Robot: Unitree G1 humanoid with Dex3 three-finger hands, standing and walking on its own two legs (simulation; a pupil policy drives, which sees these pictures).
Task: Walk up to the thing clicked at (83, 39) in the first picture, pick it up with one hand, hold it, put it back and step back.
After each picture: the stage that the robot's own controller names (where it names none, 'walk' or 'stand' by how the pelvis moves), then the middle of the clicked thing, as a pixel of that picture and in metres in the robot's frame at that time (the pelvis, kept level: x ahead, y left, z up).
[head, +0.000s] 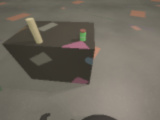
stand; (82, 35) +0.88 +0.11 +0.05
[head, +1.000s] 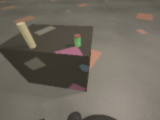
walk; (77, 40) +0.77 +0.18 +0.06
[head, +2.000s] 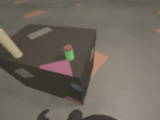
stand; (69, 52) +0.53 +0.20 +0.07
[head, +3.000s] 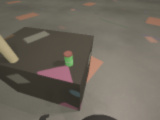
stand; (68, 58) +0.50 +0.19 +0.05
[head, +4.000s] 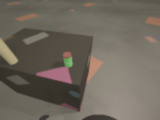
stand; (67, 59) +0.49 +0.19 +0.04
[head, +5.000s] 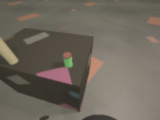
stand; (67, 60) +0.49 +0.19 +0.04
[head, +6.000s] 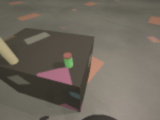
stand; (68, 60) +0.48 +0.19 +0.04
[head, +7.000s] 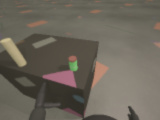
rise first; (73, 63) +0.48 +0.17 +0.05
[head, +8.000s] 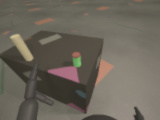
go down; (76, 59) +0.51 +0.16 +0.05
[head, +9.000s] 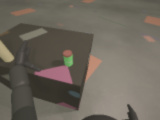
go down; (68, 58) +0.49 +0.16 +0.05
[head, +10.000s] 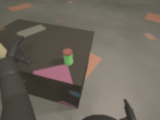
go down; (68, 57) +0.49 +0.15 +0.06
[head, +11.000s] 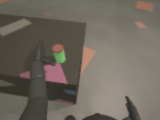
close in; (59, 54) +0.48 +0.17 +0.09
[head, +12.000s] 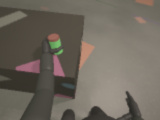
close; (55, 44) +0.52 +0.18 +0.11
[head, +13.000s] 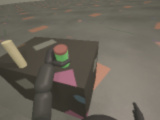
lift; (62, 56) +0.33 +0.16 +0.26
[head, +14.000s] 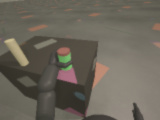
hold; (65, 59) +0.34 +0.16 +0.23
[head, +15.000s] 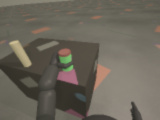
hold; (66, 60) +0.34 +0.16 +0.23
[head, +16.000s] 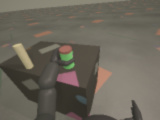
crouch; (67, 57) +0.32 +0.15 +0.27
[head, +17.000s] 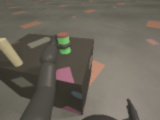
crouch; (64, 43) +0.45 +0.17 +0.26
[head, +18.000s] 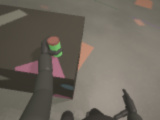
lower; (55, 47) +0.51 +0.18 +0.10
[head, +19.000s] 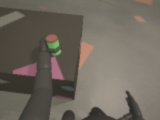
lower; (53, 45) +0.52 +0.19 +0.11
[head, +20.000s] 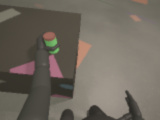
lower; (51, 43) +0.53 +0.19 +0.11
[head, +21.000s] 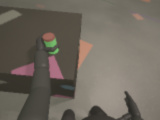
lower; (51, 44) +0.52 +0.19 +0.11
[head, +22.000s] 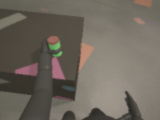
loosen; (55, 46) +0.51 +0.18 +0.11
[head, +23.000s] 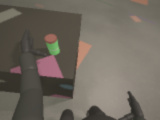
withdraw; (52, 45) +0.52 +0.18 +0.11
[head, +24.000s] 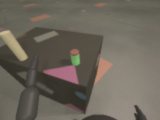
sink last; (75, 57) +0.49 +0.16 +0.08
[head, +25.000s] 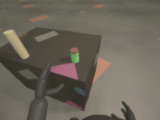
stand; (74, 55) +0.53 +0.17 +0.06
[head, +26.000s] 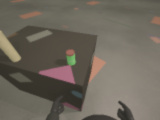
stand; (70, 57) +0.50 +0.17 +0.05
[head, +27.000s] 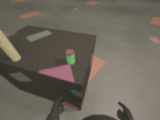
stand; (70, 57) +0.51 +0.18 +0.05
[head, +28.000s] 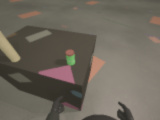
stand; (70, 57) +0.50 +0.18 +0.05
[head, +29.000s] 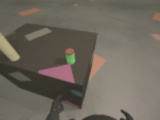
stand; (70, 56) +0.50 +0.18 +0.05
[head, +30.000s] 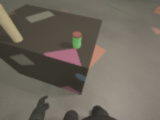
walk; (76, 40) +0.60 +0.12 +0.07
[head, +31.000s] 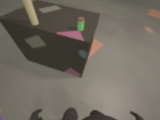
walk; (80, 24) +0.90 +0.15 +0.06
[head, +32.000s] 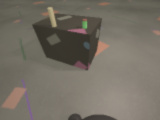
stand; (84, 23) +1.24 +0.16 +0.06
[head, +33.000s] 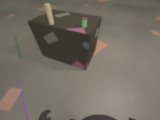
stand; (84, 22) +1.20 +0.11 +0.05
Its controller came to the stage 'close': yes
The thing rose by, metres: 0.22
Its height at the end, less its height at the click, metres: +0.00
